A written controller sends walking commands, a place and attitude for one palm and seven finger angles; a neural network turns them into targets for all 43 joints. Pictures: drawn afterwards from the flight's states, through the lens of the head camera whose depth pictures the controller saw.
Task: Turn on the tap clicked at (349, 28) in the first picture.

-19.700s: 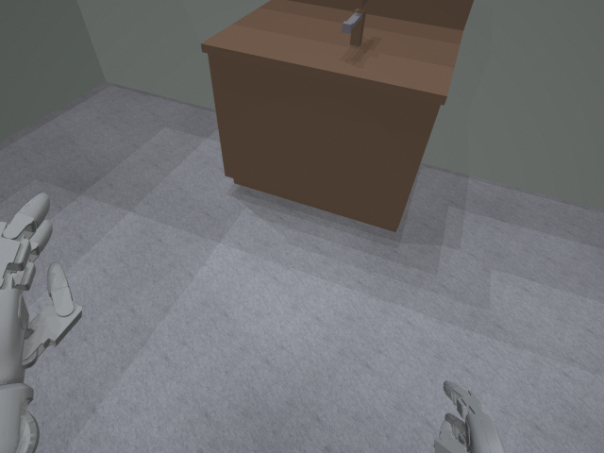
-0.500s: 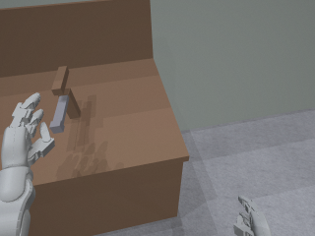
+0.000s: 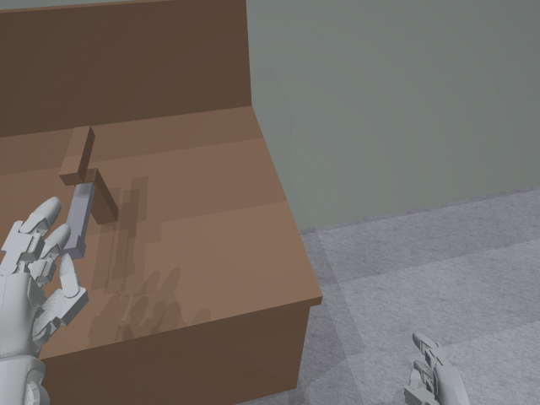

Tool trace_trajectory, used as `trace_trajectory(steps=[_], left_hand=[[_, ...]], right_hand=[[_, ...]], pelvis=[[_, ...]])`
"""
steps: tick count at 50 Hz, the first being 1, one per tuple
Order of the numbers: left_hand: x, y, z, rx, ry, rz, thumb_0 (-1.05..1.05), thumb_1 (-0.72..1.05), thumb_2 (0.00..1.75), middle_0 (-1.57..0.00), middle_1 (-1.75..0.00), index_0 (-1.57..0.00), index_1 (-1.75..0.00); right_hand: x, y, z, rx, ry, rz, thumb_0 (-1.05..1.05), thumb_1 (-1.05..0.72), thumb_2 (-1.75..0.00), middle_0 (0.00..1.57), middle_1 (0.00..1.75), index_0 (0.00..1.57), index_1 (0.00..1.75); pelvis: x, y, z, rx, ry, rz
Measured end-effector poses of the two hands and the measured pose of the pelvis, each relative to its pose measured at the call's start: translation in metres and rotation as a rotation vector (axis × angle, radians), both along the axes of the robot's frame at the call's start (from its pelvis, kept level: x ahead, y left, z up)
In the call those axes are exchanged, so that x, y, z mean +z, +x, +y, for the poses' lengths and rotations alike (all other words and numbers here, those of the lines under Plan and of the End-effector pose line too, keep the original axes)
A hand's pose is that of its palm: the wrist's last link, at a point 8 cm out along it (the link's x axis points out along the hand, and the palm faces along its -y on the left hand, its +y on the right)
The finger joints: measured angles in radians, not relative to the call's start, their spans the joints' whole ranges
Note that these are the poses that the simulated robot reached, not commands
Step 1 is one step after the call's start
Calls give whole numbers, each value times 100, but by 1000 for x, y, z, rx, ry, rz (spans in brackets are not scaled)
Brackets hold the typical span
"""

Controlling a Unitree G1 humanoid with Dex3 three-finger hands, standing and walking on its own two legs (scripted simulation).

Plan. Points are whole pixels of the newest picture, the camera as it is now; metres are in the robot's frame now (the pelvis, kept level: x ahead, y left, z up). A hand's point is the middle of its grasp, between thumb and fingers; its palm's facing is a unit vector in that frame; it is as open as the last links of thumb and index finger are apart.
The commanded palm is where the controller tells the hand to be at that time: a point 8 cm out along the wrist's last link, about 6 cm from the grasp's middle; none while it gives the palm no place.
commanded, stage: turn the palm inward beside the body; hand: left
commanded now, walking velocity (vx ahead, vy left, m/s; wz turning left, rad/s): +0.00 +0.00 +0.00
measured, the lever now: (71, 248) +0.30 +0.34 +0.08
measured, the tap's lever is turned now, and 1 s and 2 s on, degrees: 0 0 0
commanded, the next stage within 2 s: reach beside the lever's end, fingers flat in 1.10 s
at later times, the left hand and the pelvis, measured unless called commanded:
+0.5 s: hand (54, 351) +0.13 +0.24 +0.14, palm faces +0.48 -0.87 -0.15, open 7.4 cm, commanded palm +0.08 +0.28 +0.15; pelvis -0.05 +0.00 +0.00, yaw +1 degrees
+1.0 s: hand (78, 338) +0.15 +0.23 +0.13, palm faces +0.49 -0.86 -0.14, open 7.4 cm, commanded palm +0.10 +0.27 +0.15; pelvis -0.03 -0.01 +0.00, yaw +1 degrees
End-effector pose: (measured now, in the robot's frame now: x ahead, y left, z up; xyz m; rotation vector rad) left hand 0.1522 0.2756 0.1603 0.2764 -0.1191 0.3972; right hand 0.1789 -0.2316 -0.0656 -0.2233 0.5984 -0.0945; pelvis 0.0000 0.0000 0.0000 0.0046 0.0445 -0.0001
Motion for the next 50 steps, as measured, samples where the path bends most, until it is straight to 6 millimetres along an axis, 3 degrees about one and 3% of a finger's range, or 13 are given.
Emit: trace_trajectory(steps=[5, 9, 14, 21, 30, 38, 50], left_hand=[[5, -12, 8, 45, -20, -28, 2, 90, 90, -21, -31, -21, -30], [-7, -21, 13, 81, -78, 35, 2, 90, 90, -21, -31, -21, -30], [-17, -32, 5, 76, -97, 70, 2, 90, 90, -21, -30, -21, -30], [-8, -52, -1, 73, -90, 5, 2, 90, 90, -21, -31, -21, -30], [-22, -70, -6, 113, -149, 64, 2, 90, 90, -21, -30, -21, -30], [-15, -68, -9, 120, -142, 13, 2, 90, 90, -21, -30, -21, -30], [-19, -46, -14, 120, -159, 79, 2, 90, 90, -21, -30, -21, -30]], right_hand=[[1, -1, 14, 7, 33, -15, 2, -91, -90, 20, 30, 20, 30], [1, -7, 24, 13, 42, -15, 2, -91, -90, 20, 30, 20, 30], [4, -17, 31, 34, 38, -27, 2, -91, -90, 21, 30, 20, 30], [5, -31, 30, 42, 42, -48, 2, -91, -90, 21, 30, 20, 30], [3, -40, 22, 34, 33, -60, 2, -91, -90, 21, 30, 20, 30], [2, -34, 19, 48, 30, -72, 2, -91, -90, 20, 30, 20, 30], [1, -13, 17, 52, 39, -67, 2, -91, -90, 20, 30, 20, 30]], pelvis=[[0, -5, 4, 2, -5, -15], [1, -14, 6, 7, -8, -32], [1, -27, 6, 11, -11, -45], [-1, -41, 4, 11, -16, -63], [-2, -50, 1, 20, -18, -83], [-5, -47, -3, 27, -21, -78], [-2, -27, -7, 23, -11, -53]])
